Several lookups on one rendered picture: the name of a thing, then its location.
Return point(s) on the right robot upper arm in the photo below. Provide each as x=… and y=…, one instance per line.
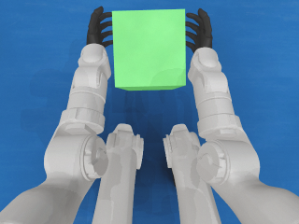
x=232, y=169

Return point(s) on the robot right forearm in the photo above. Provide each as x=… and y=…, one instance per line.
x=217, y=119

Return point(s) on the carton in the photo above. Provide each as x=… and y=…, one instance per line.
x=149, y=49

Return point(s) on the left robot upper arm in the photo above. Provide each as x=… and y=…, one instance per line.
x=72, y=163

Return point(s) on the robot left shin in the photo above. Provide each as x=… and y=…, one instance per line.
x=111, y=139

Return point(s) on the right robot thigh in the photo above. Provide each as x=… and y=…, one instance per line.
x=196, y=203

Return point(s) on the robot left hand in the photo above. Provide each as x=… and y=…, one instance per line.
x=94, y=35

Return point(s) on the robot right hand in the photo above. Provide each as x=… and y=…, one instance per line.
x=203, y=37

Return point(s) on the robot left forearm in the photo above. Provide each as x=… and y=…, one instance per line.
x=87, y=97

